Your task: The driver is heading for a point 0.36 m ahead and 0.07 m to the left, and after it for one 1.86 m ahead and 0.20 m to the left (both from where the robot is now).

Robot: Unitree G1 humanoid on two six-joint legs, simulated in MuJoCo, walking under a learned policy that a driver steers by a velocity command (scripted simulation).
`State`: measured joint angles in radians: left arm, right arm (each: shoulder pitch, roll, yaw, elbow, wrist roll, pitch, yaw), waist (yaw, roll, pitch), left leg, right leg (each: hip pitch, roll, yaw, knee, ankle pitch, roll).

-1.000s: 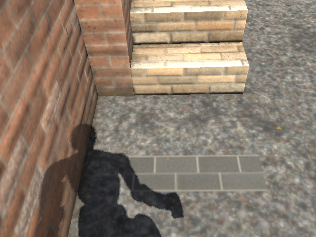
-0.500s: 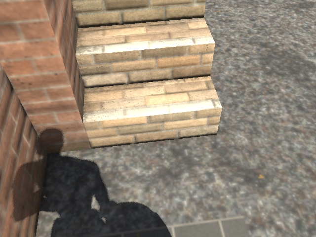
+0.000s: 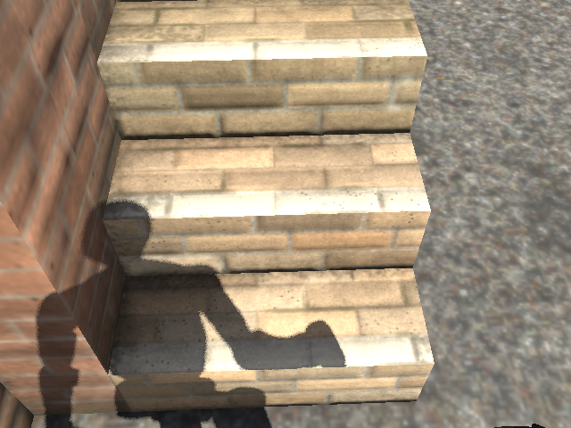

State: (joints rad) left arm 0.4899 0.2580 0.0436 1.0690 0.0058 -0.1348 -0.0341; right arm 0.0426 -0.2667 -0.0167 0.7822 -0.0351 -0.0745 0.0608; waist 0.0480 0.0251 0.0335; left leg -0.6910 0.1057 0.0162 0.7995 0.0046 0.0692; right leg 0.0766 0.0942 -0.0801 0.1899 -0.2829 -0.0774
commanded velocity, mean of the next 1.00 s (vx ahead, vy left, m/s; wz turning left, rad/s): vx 0.37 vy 0.00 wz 0.00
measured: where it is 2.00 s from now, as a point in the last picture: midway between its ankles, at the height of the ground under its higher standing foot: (351, 332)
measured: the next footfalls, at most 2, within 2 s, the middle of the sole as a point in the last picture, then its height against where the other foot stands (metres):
left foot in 0.14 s outside the picture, level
right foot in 0.70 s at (392, 308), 0.20 m higher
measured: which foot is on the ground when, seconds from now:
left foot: up 0.00-0.12, down 0.14-0.70, up 0.72-1.00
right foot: down 0.00-0.12, up 0.14-0.68, down 0.70-1.00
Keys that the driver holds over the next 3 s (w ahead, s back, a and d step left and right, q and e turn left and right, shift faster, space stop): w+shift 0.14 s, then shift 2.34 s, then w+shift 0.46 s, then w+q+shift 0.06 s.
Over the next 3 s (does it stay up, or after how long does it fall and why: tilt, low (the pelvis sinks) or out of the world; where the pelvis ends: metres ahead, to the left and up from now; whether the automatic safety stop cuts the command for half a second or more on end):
stays up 0.73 -0.15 0.21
